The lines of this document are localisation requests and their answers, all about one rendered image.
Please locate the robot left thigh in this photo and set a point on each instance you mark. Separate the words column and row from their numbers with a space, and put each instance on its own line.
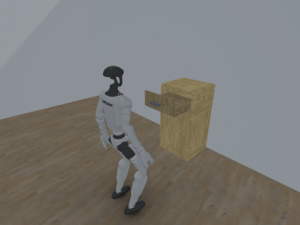
column 124, row 163

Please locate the drawer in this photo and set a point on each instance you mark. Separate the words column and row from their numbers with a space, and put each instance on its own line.
column 172, row 104

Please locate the left robot upper arm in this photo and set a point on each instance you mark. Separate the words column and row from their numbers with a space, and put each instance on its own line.
column 100, row 108

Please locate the cabinet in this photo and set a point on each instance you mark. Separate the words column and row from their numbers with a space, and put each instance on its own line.
column 186, row 135

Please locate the robot thigh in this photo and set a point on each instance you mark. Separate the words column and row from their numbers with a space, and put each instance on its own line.
column 124, row 163
column 130, row 153

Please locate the robot left forearm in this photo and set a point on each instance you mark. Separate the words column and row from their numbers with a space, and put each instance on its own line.
column 102, row 126

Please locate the handle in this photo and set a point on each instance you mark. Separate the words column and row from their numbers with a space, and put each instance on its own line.
column 154, row 103

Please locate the robot right hand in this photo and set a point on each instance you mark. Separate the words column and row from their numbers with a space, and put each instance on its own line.
column 145, row 158

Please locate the robot left hand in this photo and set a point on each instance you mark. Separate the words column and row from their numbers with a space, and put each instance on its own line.
column 105, row 138

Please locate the robot right forearm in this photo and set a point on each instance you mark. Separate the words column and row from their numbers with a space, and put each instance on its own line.
column 131, row 136

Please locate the right robot upper arm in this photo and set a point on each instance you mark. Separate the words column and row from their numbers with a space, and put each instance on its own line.
column 125, row 105

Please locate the robot right thigh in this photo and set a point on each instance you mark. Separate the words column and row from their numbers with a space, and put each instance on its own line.
column 130, row 153

